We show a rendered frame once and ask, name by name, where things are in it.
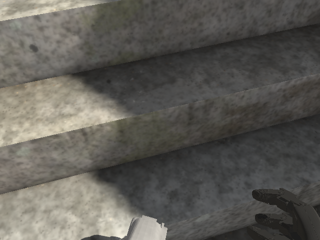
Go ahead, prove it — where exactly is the left robot thigh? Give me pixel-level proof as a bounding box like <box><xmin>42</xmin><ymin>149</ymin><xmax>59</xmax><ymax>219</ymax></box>
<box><xmin>126</xmin><ymin>215</ymin><xmax>168</xmax><ymax>240</ymax></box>

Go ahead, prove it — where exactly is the robot right hand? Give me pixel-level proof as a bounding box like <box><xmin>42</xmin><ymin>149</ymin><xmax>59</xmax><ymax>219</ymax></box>
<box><xmin>246</xmin><ymin>188</ymin><xmax>320</xmax><ymax>240</ymax></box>

